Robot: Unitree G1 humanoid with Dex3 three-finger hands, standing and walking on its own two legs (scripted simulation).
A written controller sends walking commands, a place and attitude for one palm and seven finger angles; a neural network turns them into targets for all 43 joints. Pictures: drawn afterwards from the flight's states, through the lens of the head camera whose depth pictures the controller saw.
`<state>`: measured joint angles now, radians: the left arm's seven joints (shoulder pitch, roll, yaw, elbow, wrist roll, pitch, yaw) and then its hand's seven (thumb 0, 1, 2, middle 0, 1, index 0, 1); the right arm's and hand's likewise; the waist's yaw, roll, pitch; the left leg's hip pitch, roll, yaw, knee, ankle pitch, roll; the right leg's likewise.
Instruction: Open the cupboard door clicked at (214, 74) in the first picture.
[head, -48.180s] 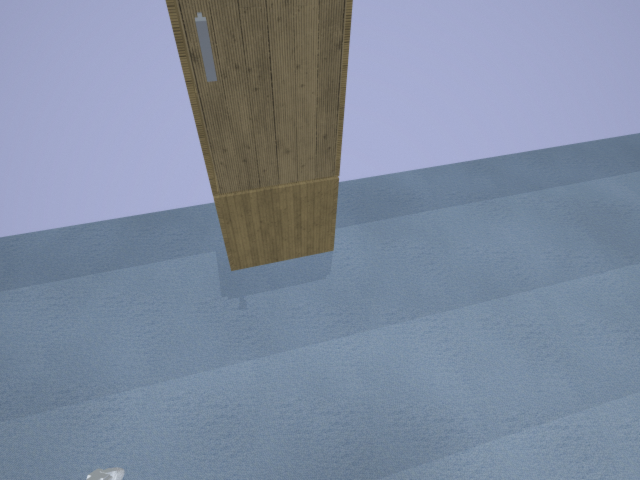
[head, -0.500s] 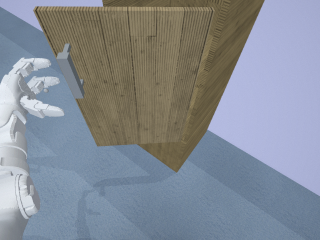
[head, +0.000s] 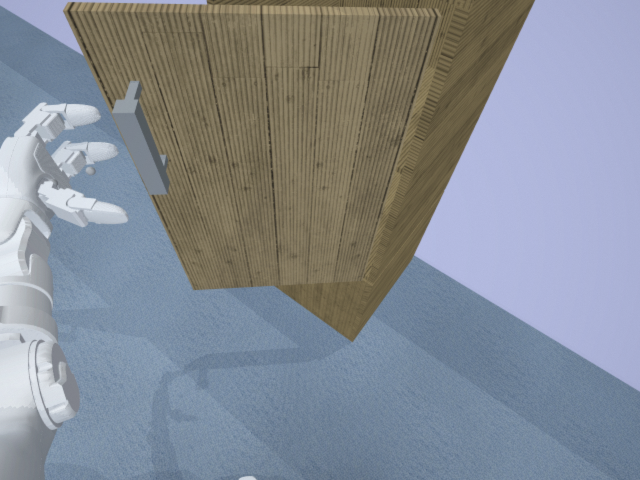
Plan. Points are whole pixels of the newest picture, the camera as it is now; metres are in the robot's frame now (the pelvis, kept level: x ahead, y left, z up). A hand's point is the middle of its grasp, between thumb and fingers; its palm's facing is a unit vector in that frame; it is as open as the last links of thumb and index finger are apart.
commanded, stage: slide the fingers in behind the handle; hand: left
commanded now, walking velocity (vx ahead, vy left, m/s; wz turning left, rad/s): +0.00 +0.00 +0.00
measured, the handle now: (147, 140) +0.50 +0.21 +0.13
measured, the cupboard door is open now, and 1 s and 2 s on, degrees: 42 42 42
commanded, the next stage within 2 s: close the thumb around the handle in 1.66 s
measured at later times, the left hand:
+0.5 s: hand (122, 173) +0.44 +0.23 +0.13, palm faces +0.06 -1.00 +0.02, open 14.0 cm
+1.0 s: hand (153, 170) +0.45 +0.19 +0.13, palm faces +0.07 -1.00 +0.01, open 14.0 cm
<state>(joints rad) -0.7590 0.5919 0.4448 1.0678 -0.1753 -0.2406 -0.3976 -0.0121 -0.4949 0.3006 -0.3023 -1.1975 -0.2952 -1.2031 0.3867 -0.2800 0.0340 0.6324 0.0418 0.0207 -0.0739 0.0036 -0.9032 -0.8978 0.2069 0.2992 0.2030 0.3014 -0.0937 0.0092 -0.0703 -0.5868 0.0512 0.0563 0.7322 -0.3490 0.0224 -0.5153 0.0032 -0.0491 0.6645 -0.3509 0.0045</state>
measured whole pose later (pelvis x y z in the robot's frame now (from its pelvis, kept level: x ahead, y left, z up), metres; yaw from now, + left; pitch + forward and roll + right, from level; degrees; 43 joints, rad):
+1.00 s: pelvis -0.01 -0.01 +0.00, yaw +0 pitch +10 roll -1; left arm -0.78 0.44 0.36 1.03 -0.15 -0.24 -0.23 -0.01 -0.50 0.30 -0.30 -1.20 -0.30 -1.20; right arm 0.38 -0.27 0.03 0.65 0.04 0.00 -0.06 0.00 -0.90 -0.90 0.21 0.30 0.20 0.30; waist -0.10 0.02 -0.06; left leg -0.56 0.06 0.05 0.72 -0.33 0.01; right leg -0.50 0.01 -0.05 0.68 -0.35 -0.01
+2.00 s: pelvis -0.01 -0.01 +0.00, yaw +1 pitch +9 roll -1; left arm -0.73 0.35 0.28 0.94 -0.16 -0.23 -0.14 -0.01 -0.24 0.41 -0.28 -1.22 -0.29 -1.23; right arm 0.36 -0.26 0.01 0.67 0.04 -0.02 -0.04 0.01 -0.90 -0.90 0.21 0.30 0.20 0.30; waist -0.07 0.03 -0.07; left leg -0.53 0.04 0.05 0.72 -0.34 0.01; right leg -0.47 0.00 -0.05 0.68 -0.36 0.00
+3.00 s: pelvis +0.01 -0.01 +0.01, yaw -1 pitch +6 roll -1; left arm -0.31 0.26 0.26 0.43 -0.23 -0.12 -0.17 0.01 0.70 0.72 -0.35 -1.35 -0.35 -1.35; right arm 0.33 -0.25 0.01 0.59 0.06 -0.01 -0.03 0.01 -0.91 -0.90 0.20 0.30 0.20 0.30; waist -0.04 0.04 -0.09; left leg -0.42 0.05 0.09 0.66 -0.34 0.01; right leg -0.38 0.00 -0.01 0.63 -0.35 0.00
